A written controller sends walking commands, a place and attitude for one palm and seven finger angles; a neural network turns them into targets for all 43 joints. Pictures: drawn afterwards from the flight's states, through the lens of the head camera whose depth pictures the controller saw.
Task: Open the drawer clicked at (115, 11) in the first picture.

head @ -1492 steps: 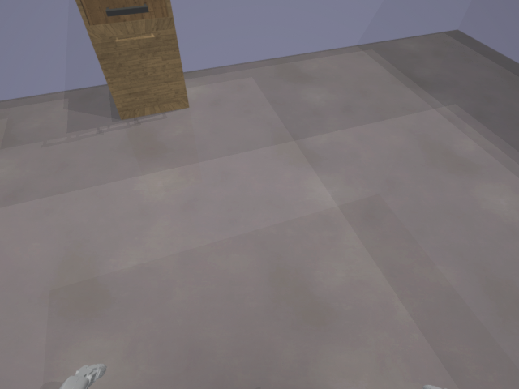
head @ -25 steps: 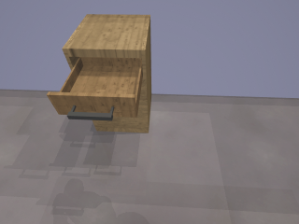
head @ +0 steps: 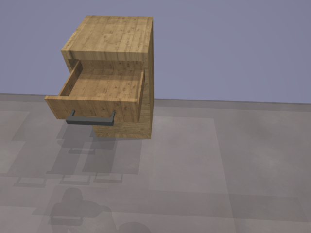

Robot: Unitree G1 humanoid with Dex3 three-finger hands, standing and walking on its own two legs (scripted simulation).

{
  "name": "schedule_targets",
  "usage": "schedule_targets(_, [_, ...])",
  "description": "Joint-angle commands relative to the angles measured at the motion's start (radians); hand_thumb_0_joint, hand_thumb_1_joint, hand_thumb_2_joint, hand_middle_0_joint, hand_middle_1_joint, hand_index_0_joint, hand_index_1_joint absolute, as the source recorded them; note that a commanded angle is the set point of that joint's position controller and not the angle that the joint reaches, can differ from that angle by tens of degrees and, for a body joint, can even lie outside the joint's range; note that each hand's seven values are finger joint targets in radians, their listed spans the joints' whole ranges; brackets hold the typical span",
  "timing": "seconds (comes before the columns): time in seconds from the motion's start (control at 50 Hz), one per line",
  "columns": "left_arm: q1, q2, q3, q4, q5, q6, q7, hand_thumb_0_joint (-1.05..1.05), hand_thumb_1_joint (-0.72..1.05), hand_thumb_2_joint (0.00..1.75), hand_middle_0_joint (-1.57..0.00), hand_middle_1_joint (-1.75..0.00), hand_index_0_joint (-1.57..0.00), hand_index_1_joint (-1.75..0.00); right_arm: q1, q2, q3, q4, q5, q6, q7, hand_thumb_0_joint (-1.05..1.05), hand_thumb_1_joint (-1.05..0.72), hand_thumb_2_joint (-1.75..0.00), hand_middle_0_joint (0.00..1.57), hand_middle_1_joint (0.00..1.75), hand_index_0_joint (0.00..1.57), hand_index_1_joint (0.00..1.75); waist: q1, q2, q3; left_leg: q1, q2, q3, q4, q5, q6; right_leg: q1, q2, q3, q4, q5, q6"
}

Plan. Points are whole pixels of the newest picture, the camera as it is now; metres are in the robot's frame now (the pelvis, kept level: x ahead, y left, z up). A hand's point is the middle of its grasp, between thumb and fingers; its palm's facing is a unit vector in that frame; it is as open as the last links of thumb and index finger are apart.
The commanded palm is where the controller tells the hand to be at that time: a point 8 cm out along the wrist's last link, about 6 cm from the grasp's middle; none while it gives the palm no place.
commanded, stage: look to check the result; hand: left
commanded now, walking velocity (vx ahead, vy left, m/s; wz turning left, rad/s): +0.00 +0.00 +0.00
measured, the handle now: (91, 116) +0.57 +0.31 -0.14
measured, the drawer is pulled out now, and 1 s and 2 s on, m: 0.29 0.29 0.29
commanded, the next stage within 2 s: stand and wait in 0.48 s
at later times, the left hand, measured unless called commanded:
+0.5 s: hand out of the picture -0.01 +0.15 -0.17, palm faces +0.06 -0.98 -0.17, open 7.4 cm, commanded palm none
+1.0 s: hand out of the picture +0.00 +0.15 -0.17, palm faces +0.06 -0.98 -0.19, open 7.4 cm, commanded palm none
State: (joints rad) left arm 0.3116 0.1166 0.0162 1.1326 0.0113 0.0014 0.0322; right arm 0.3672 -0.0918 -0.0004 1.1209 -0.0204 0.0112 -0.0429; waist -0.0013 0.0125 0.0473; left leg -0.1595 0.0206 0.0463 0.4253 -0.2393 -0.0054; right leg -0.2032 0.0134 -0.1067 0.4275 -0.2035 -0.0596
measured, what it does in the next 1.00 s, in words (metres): stands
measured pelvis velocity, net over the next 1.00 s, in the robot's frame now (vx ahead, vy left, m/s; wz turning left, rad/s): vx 0.02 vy -0.01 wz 0.00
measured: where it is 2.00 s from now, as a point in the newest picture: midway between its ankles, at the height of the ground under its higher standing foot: outside the picture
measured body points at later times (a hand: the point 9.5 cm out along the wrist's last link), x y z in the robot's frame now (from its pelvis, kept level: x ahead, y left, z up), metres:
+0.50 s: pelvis +0.01 -0.01 +0.00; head +0.02 -0.01 +0.45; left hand -0.01 +0.20 -0.16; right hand -0.02 -0.20 -0.17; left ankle -0.01 +0.12 -0.74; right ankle +0.02 -0.08 -0.74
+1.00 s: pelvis +0.02 -0.01 +0.00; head +0.04 -0.02 +0.45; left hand +0.00 +0.21 -0.16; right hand -0.01 -0.21 -0.17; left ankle -0.01 +0.12 -0.74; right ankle +0.02 -0.08 -0.74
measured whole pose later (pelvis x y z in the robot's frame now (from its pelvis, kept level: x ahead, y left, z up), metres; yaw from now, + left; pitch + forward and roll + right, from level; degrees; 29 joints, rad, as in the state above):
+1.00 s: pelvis +0.02 -0.01 +0.00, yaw +0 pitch -1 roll +0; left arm 0.28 0.12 0.02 1.14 0.01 -0.01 0.03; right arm 0.32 -0.10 0.00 1.13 -0.02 0.01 -0.05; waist 0.00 0.01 0.06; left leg -0.12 0.03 0.04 0.39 -0.25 -0.02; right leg -0.16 0.03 -0.11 0.40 -0.22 -0.07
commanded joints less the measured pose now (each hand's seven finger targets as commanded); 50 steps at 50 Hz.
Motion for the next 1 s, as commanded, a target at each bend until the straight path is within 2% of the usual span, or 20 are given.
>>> schedule_targets(0.0, [0.081, 0.096, 0.024, -0.02, 0.001, -0.009, 0.01, 0.0, 0.9, 0.9, -0.2, -0.3, -0.2, -0.3, 0.099, -0.069, -0.013, -0.013, 0.002, -0.012, -0.002, 0.0, -0.9, -0.9, 0.2, 0.3, 0.2, 0.3, -0.002, -0.012, 0.041, -0.067, 0.061, -0.067, -0.079, 0.052, 0.039, 0.004, -0.12, 0.137, -0.122, -0.045, -0.002])
schedule_targets(0.1, [0.08, 0.092, 0.023, -0.015, 0.001, -0.01, 0.011, 0.0, 0.9, 0.9, -0.2, -0.3, -0.2, -0.3, 0.093, -0.067, -0.013, -0.007, 0.004, -0.015, -0.005, 0.0, -0.9, -0.9, 0.2, 0.3, 0.2, 0.3, -0.001, 0.011, 0.045, -0.06, 0.069, -0.069, -0.084, 0.081, 0.037, 0.012, -0.118, 0.129, -0.111, 0.009, -0.001])
schedule_targets(0.16, [0.081, 0.086, 0.019, -0.012, 0.001, -0.009, 0.013, 0.0, 0.9, 0.9, -0.2, -0.3, -0.2, -0.3, 0.088, -0.069, -0.015, -0.008, 0.005, -0.011, -0.005, 0.0, -0.9, -0.9, 0.2, 0.3, 0.2, 0.3, -0.003, -0.002, 0.07, -0.059, 0.071, -0.07, -0.083, 0.061, 0.038, -0.01, -0.115, 0.131, -0.118, -0.014, 0.0])
schedule_targets(0.32, [0.077, 0.096, 0.022, -0.014, 0.001, -0.014, 0.012, 0.0, 0.9, 0.9, -0.2, -0.3, -0.2, -0.3, 0.075, -0.072, -0.016, -0.005, 0.005, -0.013, -0.004, 0.0, -0.9, -0.9, 0.2, 0.3, 0.2, 0.3, -0.003, -0.016, 0.048, -0.043, 0.065, -0.061, -0.081, 0.08, 0.034, 0.011, -0.122, 0.139, -0.126, 0.009, 0.002])
schedule_targets(0.38, [0.074, 0.094, 0.019, -0.013, 0.001, -0.015, 0.013, 0.0, 0.9, 0.9, -0.2, -0.3, -0.2, -0.3, 0.07, -0.073, -0.015, -0.004, 0.006, -0.012, -0.005, 0.0, -0.9, -0.9, 0.2, 0.3, 0.2, 0.3, -0.004, 0.003, 0.051, -0.039, 0.07, -0.061, -0.08, 0.094, 0.032, 0.014, -0.118, 0.135, -0.12, 0.045, 0.003])
schedule_targets(0.54, [0.068, 0.094, 0.021, -0.012, 0.002, -0.016, 0.013, 0.0, 0.9, 0.9, -0.2, -0.3, -0.2, -0.3, 0.057, -0.078, -0.017, -0.007, 0.006, -0.009, -0.004, 0.0, -0.9, -0.9, 0.2, 0.3, 0.2, 0.3, -0.004, 0.0, 0.064, -0.029, 0.068, -0.056, -0.079, 0.078, 0.029, -0.003, -0.119, 0.141, -0.137, 0.01, 0.004])
schedule_targets(0.6, [0.062, 0.098, 0.022, -0.012, 0.001, -0.016, 0.012, 0.0, 0.9, 0.9, -0.2, -0.3, -0.2, -0.3, 0.06, -0.079, -0.016, -0.003, 0.004, -0.012, -0.005, 0.0, -0.9, -0.9, 0.2, 0.3, 0.2, 0.3, -0.002, 0.008, 0.05, -0.033, 0.068, -0.057, -0.086, 0.092, 0.03, 0.026, -0.122, 0.138, -0.135, 0.035, 0.004])
schedule_targets(0.64, [0.064, 0.1, 0.023, -0.015, 0.001, -0.018, 0.012, 0.0, 0.9, 0.9, -0.2, -0.3, -0.2, -0.3, 0.056, -0.083, -0.017, -0.005, 0.007, -0.012, -0.005, 0.0, -0.9, -0.9, 0.2, 0.3, 0.2, 0.3, -0.003, -0.017, 0.038, -0.025, 0.07, -0.059, -0.079, 0.104, 0.029, 0.029, -0.121, 0.134, -0.129, 0.06, 0.006])
schedule_targets(0.76, [0.06, 0.099, 0.022, -0.011, 0.0, -0.016, 0.013, 0.0, 0.9, 0.9, -0.2, -0.3, -0.2, -0.3, 0.055, -0.08, -0.015, -0.001, 0.004, -0.011, -0.007, 0.0, -0.9, -0.9, 0.2, 0.3, 0.2, 0.3, -0.003, 0.01, 0.049, -0.027, 0.071, -0.059, -0.082, 0.108, 0.029, 0.036, -0.123, 0.129, -0.131, 0.067, 0.005])
schedule_targets(0.88, [0.055, 0.104, 0.021, -0.01, -0.001, -0.018, 0.013, 0.0, 0.9, 0.9, -0.2, -0.3, -0.2, -0.3, 0.054, -0.087, -0.015, 0.002, 0.006, -0.013, -0.008, 0.0, -0.9, -0.9, 0.2, 0.3, 0.2, 0.3, -0.002, -0.008, 0.027, -0.016, 0.073, -0.061, -0.088, 0.13, 0.028, 0.061, -0.124, 0.125, -0.122, 0.12, 0.007])
schedule_targets(0.98, [0.052, 0.104, 0.02, -0.008, -0.001, -0.016, 0.013, 0.0, 0.9, 0.9, -0.2, -0.3, -0.2, -0.3, 0.049, -0.084, -0.015, 0.004, 0.006, -0.01, -0.007, 0.0, -0.9, -0.9, 0.2, 0.3, 0.2, 0.3, -0.002, -0.006, 0.057, -0.025, 0.07, -0.058, -0.089, 0.112, 0.027, 0.045, -0.122, 0.129, -0.134, 0.09, 0.008])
